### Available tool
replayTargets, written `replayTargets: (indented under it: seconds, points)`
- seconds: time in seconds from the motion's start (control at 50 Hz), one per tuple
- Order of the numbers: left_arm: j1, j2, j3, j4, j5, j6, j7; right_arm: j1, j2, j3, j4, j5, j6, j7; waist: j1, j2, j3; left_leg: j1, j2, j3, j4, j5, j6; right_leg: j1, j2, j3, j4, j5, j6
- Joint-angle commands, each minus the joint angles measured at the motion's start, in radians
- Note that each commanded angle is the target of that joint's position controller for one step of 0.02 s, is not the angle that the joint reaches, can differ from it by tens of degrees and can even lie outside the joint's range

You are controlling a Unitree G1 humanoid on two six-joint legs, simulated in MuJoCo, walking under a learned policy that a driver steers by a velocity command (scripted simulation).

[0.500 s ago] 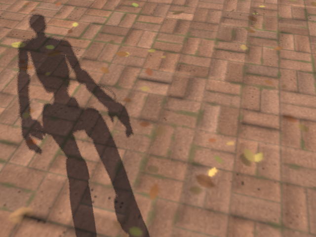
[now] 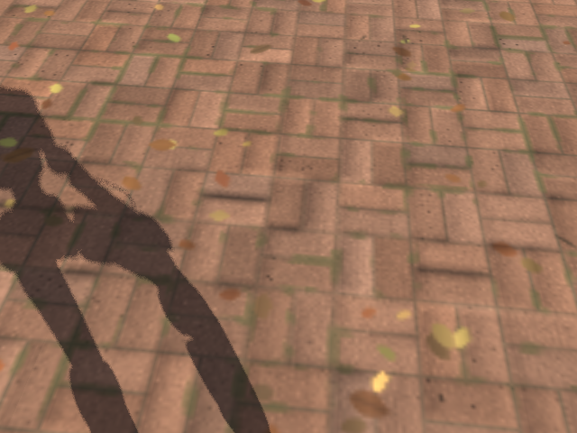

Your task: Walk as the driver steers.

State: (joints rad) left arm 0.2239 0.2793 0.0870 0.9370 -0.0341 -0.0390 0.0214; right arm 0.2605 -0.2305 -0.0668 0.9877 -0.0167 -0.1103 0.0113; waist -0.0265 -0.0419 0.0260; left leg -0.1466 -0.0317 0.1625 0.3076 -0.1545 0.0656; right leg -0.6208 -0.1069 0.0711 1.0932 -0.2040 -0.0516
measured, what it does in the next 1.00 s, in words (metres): walks ahead, turning right: right foot, then left foot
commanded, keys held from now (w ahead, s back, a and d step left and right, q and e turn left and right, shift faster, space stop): w+e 0.62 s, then w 0.16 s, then no key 0.04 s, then q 0.18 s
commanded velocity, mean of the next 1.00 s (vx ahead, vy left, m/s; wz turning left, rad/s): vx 0.46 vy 0.00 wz -0.41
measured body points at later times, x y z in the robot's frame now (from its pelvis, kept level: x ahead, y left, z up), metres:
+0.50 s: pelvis +0.26 -0.09 -0.01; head +0.30 -0.11 +0.44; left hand +0.44 +0.15 -0.13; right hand +0.29 -0.39 -0.13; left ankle +0.22 +0.09 -0.65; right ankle +0.29 -0.16 -0.75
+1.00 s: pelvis +0.54 -0.13 -0.01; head +0.58 -0.14 +0.44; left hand +0.74 +0.09 -0.14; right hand +0.56 -0.42 -0.12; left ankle +0.65 -0.08 -0.75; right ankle +0.40 -0.21 -0.66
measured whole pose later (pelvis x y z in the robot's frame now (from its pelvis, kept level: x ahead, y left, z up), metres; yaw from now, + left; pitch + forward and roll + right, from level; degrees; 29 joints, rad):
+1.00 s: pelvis +0.54 -0.13 -0.01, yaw -25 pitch +2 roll +0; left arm 0.25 0.28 0.06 0.79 0.01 -0.04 0.02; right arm 0.13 -0.26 -0.05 0.81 0.00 -0.09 0.04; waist 0.00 -0.02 0.06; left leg -0.38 -0.06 0.00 0.45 -0.11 0.06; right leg -0.41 0.03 0.07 1.17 -0.49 0.03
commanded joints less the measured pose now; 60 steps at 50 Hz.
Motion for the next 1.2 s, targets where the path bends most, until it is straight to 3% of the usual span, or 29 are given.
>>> replayTargets:
  seconds: [0.02,0.12,0.24,0.3,0.34,0.36,0.38,0.4,0.42,0.44,0.46,0.48,0.54,0.58,0.66,0.74,0.8,0.82,0.84,0.86,0.88,0.9,0.92,0.94,0.96,1.0,1.06,1.12,1.2]
  points:
    - [0.028,0.043,0.018,-0.04,0.007,0.007,-0.002,-0.053,-0.137,-0.026,-0.06,-0.005,-0.017,-0.02,0.037,0.092,0.03,-0.001,0.304,-0.185,-0.232,-0.014,0.105,-0.1,-0.037,0.075,-0.065,0.137,0.017]
    - [-0.101,0.022,0.01,-0.085,0.015,-0.005,-0.03,-0.003,-0.154,-0.028,-0.058,0.0,-0.003,-0.04,-0.002,0.074,0.066,0.074,0.294,-0.05,-0.236,0.075,0.087,-0.129,-0.024,-0.005,-0.264,0.281,0.029]
    - [-0.265,-0.005,-0.015,-0.187,0.01,-0.008,-0.072,0.095,-0.181,-0.043,-0.043,0.018,0.037,-0.039,-0.057,0.069,0.113,0.271,0.341,0.042,-0.144,0.262,0.085,-0.177,-0.005,-0.112,-0.421,0.16,-0.007]
    - [-0.213,0.036,0.002,-0.212,0.005,-0.004,-0.085,0.055,-0.223,-0.054,-0.065,0.031,0.054,-0.042,0.007,0.127,0.036,0.29,0.343,0.089,0.029,0.744,0.057,0.009,0.081,-0.2,-0.441,0.023,-0.057]
    - [0.02,0.124,0.05,-0.168,-0.003,-0.003,-0.078,0.014,-0.244,-0.057,-0.082,0.041,0.066,-0.044,0.147,0.14,-0.103,0.212,0.306,0.119,0.36,0.907,0.016,0.348,0.17,-0.228,-0.513,0.037,-0.118]
    - [0.184,0.206,0.089,-0.126,-0.001,0.005,-0.056,0.011,-0.231,-0.05,-0.099,0.032,0.059,-0.045,0.219,0.069,-0.193,-0.017,0.267,0.115,0.645,0.645,-0.035,0.659,0.118,-0.084,-0.559,0.048,-0.168]
    - [0.182,0.314,0.103,-0.12,-0.005,0.003,-0.045,0.086,-0.059,-0.002,-0.154,-0.007,0.03,-0.028,0.097,-0.204,-0.254,-0.485,0.066,0.041,1.004,-0.348,-0.1,0.988,-0.147,0.46,-0.614,-0.054,-0.341]
    - [0.221,0.257,0.079,-0.152,0.018,-0.012,-0.049,0.001,-0.108,-0.002,-0.185,0.038,-0.023,-0.015,0.141,-0.102,-0.395,-0.618,0.002,-0.218,1.137,-0.451,-0.087,1.067,-0.241,0.781,-0.791,-0.165,-0.407]
    - [0.193,0.188,0.06,-0.144,0.027,-0.026,-0.051,-0.115,-0.156,-0.015,-0.216,0.078,-0.049,-0.007,0.164,-0.045,-0.259,-0.715,0.056,-0.247,1.119,-0.355,-0.055,1.001,-0.216,0.64,-0.824,-0.077,-0.343]
    - [0.125,0.148,0.048,-0.154,0.02,-0.036,-0.051,-0.121,-0.151,-0.012,-0.214,0.069,-0.059,-0.01,0.118,0.01,-0.174,-0.688,0.105,-0.248,1.03,-0.263,-0.036,0.856,-0.173,0.5,-0.814,0.009,-0.304]
    - [0.038,0.108,0.035,-0.175,0.017,-0.038,-0.05,-0.11,-0.161,-0.02,-0.196,0.041,-0.057,-0.018,0.069,0.049,-0.116,-0.609,0.139,-0.247,0.941,-0.214,-0.041,0.7,-0.128,0.392,-0.822,0.106,-0.275]
    - [-0.01,0.083,0.025,-0.196,0.025,-0.041,-0.046,-0.082,-0.175,-0.03,-0.189,0.028,-0.044,-0.019,0.032,0.036,-0.097,-0.528,0.162,-0.255,0.886,-0.18,-0.05,0.595,-0.1,0.328,-0.841,0.183,-0.264]
    - [-0.005,0.119,0.029,-0.204,0.02,-0.045,-0.029,-0.087,-0.149,-0.03,-0.205,0.008,-0.007,-0.02,0.002,0.042,-0.058,-0.467,0.162,-0.229,0.743,-0.125,-0.098,0.456,-0.067,0.249,-0.883,0.301,-0.262]
    - [0.029,0.151,0.037,-0.199,0.018,-0.044,-0.015,-0.168,-0.128,-0.022,-0.237,0.001,0.001,-0.023,0.022,0.028,-0.027,-0.48,0.14,-0.21,0.596,-0.011,-0.125,0.41,-0.034,0.199,-0.892,0.325,-0.245]
    - [0.085,0.142,0.034,-0.186,0.015,-0.034,-0.006,-0.298,-0.092,-0.002,-0.272,0.012,-0.007,-0.006,0.085,-0.032,-0.011,-0.382,0.073,-0.178,0.286,0.271,-0.122,0.365,0.029,0.128,-0.874,0.212,-0.173]
    - [0.156,0.123,0.026,-0.148,0.013,-0.032,-0.007,-0.361,-0.122,-0.004,-0.3,0.022,-0.021,0.015,0.116,-0.05,-0.002,-0.393,0.069,-0.2,0.193,0.28,-0.083,0.494,-0.036,0.195,-0.811,0.167,-0.159]
    - [0.159,0.136,0.028,-0.14,0.022,-0.019,0.001,-0.324,-0.158,-0.014,-0.301,0.016,-0.034,0.022,0.084,-0.078,0.001,-0.377,0.055,-0.19,0.157,0.145,-0.034,0.608,-0.078,0.239,-0.715,0.347,-0.135]
    - [0.137,0.134,0.026,-0.147,0.023,-0.014,0.004,-0.246,-0.177,-0.024,-0.28,0.005,-0.04,0.019,0.039,-0.08,-0.039,-0.278,0.025,-0.159,0.116,0.161,-0.009,0.627,-0.044,0.217,-0.618,0.54,-0.11]
    - [0.111,0.121,0.018,-0.161,0.03,-0.012,0.004,-0.132,-0.21,-0.036,-0.252,-0.011,-0.046,0.019,-0.017,-0.068,-0.135,-0.098,0.057,-0.168,0.136,0.325,0.03,0.596,0.01,0.167,-0.461,0.631,-0.072]
    - [0.131,0.084,0.001,-0.189,0.051,-0.015,0.007,0.007,-0.265,-0.043,-0.234,-0.033,-0.048,0.02,-0.048,0.051,-0.296,0.205,0.226,-0.342,0.228,0.666,0.109,0.414,0.09,0.12,-0.179,0.381,-0.023]
    - [0.331,0.02,-0.017,-0.153,0.03,-0.025,-0.001,0.078,-0.288,-0.051,-0.186,-0.022,-0.031,0.032,0.008,0.36,-0.447,0.513,0.449,-0.728,0.185,0.765,0.312,0.111,0.24,0.071,0.169,-0.406,0.056]
    - [0.315,0.114,-0.006,-0.134,0.024,-0.026,-0.005,0.081,-0.22,-0.034,-0.191,0.023,-0.018,0.039,-0.018,0.251,-0.433,0.492,0.428,-0.809,0.119,0.556,0.298,0.028,0.196,0.136,0.259,-0.451,0.064]
    - [0.177,0.148,0.003,-0.165,0.02,-0.021,-0.006,-0.012,-0.179,-0.02,-0.212,0.036,-0.007,0.037,-0.028,0.167,-0.272,0.363,0.379,-0.668,0.104,0.508,0.248,-0.035,0.142,0.088,0.263,-0.381,0.074]
    - [0.085,0.144,0.002,-0.187,0.033,-0.017,0.0,-0.084,-0.154,-0.007,-0.229,0.029,0.005,0.033,-0.015,0.076,-0.18,0.217,0.326,-0.57,0.085,0.558,0.215,-0.024,0.104,0.043,0.208,-0.319,0.082]
    - [0.036,0.133,0.004,-0.206,0.047,-0.013,0.006,-0.116,-0.139,0.0,-0.232,0.024,0.013,0.029,0.002,0.05,-0.124,0.105,0.295,-0.517,0.069,0.623,0.206,0.001,0.078,0.03,0.135,-0.28,0.089]
    - [0.045,0.091,0.0,-0.225,0.046,-0.001,0.014,-0.114,-0.17,-0.009,-0.222,0.009,0.022,0.02,0.04,0.115,-0.12,0.007,0.242,-0.462,0.038,0.678,0.193,0.098,0.069,0.02,0.009,-0.248,0.096]
    - [0.053,0.068,-0.007,-0.229,0.038,0.013,0.031,-0.111,-0.229,-0.033,-0.225,0.013,0.04,0.005,0.055,0.151,-0.164,-0.039,0.231,-0.436,0.029,0.687,0.202,0.159,0.097,-0.004,-0.162,-0.227,0.118]
    - [0.007,0.083,-0.002,-0.236,0.037,0.032,0.037,-0.114,-0.247,-0.045,-0.235,0.032,0.071,-0.013,0.045,0.151,-0.18,-0.096,0.211,-0.451,0.005,0.427,0.175,0.208,0.114,0.004,-0.253,-0.105,0.125]
    - [-0.085,0.08,-0.003,-0.265,0.032,0.036,0.032,-0.106,-0.232,-0.046,-0.242,0.037,0.104,-0.029,0.017,0.184,-0.114,-0.151,0.176,-0.517,-0.015,0.048,0.143,0.233,0.137,0.017,-0.384,-0.073,0.12]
